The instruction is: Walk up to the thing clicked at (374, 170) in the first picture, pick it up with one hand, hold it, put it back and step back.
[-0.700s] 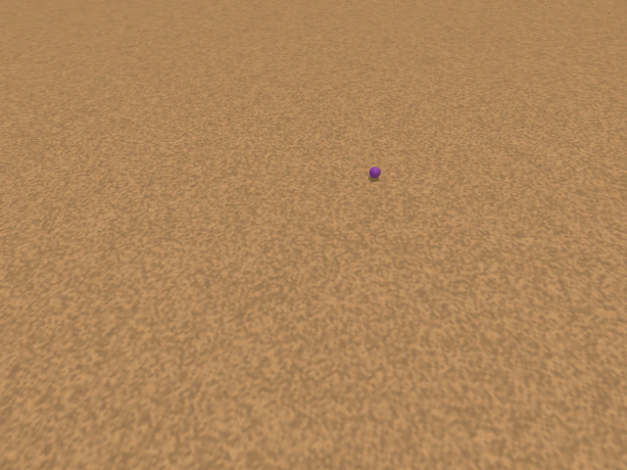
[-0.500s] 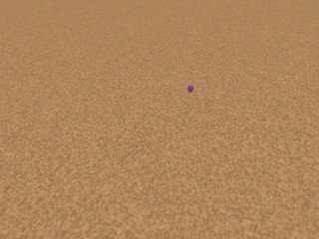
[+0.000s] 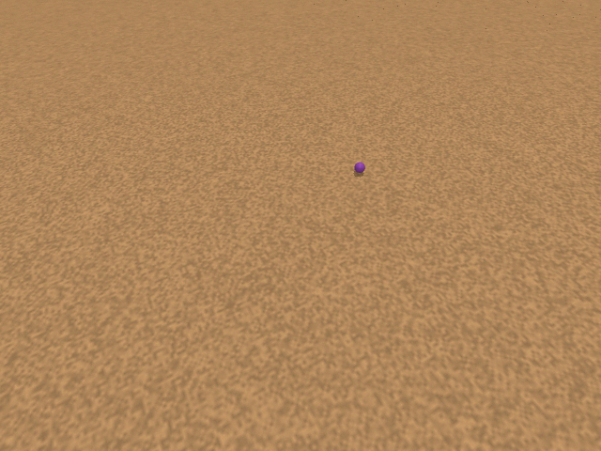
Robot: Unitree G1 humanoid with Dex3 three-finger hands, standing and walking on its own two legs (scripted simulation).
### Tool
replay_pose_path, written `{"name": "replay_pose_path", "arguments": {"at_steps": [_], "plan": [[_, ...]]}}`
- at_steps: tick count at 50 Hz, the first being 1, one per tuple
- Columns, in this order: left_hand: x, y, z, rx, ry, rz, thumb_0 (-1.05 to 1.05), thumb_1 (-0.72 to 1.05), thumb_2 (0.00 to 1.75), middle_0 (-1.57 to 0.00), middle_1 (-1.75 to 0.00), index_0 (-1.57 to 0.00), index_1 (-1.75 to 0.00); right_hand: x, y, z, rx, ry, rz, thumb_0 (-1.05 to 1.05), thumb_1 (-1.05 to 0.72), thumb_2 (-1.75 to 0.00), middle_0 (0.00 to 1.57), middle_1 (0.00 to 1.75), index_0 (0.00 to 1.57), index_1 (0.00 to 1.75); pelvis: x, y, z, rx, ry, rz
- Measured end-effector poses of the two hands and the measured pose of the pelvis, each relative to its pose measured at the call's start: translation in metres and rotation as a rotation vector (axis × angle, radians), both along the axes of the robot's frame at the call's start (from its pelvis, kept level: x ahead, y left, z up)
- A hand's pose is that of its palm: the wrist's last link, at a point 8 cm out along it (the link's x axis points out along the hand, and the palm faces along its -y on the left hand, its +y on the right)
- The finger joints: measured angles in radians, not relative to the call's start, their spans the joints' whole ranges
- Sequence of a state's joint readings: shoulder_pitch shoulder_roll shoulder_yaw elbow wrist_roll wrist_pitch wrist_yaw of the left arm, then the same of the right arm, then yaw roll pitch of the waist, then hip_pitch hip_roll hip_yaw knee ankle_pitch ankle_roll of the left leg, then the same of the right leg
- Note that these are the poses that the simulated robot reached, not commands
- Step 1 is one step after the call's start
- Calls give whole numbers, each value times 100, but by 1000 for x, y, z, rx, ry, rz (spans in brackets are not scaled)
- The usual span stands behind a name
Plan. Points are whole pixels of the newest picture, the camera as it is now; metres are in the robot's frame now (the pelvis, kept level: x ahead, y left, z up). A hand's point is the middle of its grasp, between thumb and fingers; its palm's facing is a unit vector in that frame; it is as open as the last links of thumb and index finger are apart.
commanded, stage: stand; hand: left
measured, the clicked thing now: (359, 167) +1.58 -0.26 -0.75
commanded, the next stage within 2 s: walk up in 0.42 s
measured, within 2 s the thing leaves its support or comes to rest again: neither
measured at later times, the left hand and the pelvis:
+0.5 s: hand out of the picture +0.08 +0.25 -0.16, palm faces -0.05 -0.95 -0.32, open 7.4 cm; pelvis +0.01 +0.00 +0.00, yaw -2 degrees
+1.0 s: hand (227, 406) +0.23 +0.15 -0.15, palm faces -0.17 -0.92 -0.35, open 7.4 cm; pelvis +0.16 -0.11 -0.01, yaw -12 degrees
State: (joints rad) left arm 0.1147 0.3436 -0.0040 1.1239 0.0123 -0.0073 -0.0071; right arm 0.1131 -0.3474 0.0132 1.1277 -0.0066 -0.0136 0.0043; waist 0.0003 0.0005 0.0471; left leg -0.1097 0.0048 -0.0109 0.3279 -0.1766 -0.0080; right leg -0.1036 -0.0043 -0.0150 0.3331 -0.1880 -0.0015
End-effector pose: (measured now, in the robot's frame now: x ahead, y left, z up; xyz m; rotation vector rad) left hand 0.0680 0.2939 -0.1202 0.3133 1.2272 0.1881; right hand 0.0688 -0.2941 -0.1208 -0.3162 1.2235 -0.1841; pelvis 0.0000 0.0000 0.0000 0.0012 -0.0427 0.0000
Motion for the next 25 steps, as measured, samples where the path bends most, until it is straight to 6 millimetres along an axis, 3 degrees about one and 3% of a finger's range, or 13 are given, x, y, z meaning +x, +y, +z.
{"name": "replay_pose_path", "arguments": {"at_steps": [21,25], "plan": [[0,1,0,-1,7,6,0,91,89,-21,-30,-20,-30,4,1,0,-1,6,3,0,-90,-90,21,30,20,30,4,1,0,-1,2,4],[7,5,1,-13,11,-24,0,91,89,-21,-30,-20,-30,4,-9,5,5,-71,-24,0,-90,-90,21,30,20,30,9,-2,-2,10,18,-40]]}}
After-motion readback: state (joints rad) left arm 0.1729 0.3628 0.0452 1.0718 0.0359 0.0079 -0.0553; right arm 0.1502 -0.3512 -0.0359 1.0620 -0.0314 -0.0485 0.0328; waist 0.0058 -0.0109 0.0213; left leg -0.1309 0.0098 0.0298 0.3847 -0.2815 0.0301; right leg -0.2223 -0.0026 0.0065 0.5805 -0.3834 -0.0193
